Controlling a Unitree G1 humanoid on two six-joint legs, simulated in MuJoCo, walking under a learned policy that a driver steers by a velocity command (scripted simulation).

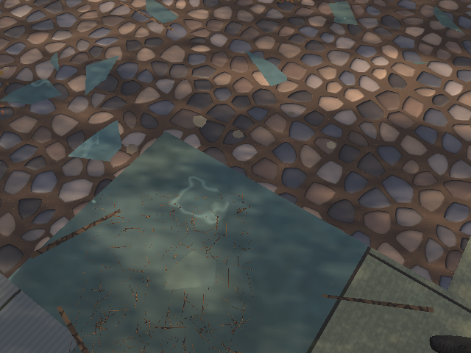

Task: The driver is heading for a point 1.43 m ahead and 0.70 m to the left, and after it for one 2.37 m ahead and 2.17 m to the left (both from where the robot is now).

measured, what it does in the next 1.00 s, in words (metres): walks ahead, turning left: right foot, then left foot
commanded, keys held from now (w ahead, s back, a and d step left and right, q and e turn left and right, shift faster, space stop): w+q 1.00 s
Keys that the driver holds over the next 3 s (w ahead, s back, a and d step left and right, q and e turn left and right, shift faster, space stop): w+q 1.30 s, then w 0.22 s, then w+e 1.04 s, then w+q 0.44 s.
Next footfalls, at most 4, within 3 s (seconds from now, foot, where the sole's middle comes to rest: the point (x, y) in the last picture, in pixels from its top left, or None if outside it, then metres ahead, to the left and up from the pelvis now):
0.42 right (291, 347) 0.44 -0.11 -0.75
0.94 left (165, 284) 0.60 0.25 -0.75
1.40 right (172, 186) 0.94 0.27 -0.75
1.88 left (68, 189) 0.91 0.61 -0.75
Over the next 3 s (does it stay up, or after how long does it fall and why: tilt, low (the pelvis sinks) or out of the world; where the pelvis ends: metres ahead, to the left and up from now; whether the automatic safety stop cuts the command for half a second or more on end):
stays up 1.43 0.75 0.01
